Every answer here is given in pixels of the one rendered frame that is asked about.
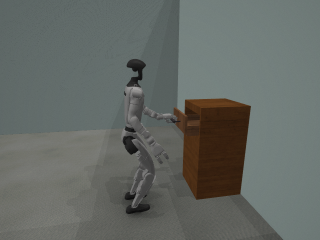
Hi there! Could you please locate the robot right hand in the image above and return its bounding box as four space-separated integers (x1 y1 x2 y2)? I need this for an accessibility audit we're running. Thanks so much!
151 143 169 164

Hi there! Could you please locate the robot shin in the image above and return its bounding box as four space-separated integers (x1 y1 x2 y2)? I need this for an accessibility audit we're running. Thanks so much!
130 166 144 195
132 173 156 208

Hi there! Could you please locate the robot right forearm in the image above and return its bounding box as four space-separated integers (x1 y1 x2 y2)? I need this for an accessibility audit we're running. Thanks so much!
130 117 156 147

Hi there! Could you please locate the robot left forearm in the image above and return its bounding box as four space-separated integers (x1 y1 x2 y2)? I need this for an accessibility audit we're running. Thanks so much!
143 105 163 121

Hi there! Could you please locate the left robot shin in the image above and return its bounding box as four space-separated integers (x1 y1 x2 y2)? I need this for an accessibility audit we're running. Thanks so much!
130 166 144 195

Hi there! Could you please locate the drawer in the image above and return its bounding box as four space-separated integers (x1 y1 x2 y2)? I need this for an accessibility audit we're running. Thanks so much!
173 107 200 136

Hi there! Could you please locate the right robot shin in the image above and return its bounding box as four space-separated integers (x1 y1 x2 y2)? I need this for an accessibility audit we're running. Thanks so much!
132 173 156 208

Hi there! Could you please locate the robot left hand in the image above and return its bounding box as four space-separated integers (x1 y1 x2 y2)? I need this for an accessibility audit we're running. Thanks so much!
163 113 178 124

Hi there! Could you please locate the robot right upper arm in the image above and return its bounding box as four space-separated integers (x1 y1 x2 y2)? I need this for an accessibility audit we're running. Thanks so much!
127 87 143 125

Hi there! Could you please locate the cabinet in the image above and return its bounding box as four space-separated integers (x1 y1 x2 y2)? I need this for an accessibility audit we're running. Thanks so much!
182 98 251 200

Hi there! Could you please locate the handle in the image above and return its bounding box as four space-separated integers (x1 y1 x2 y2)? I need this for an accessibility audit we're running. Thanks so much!
170 118 181 123

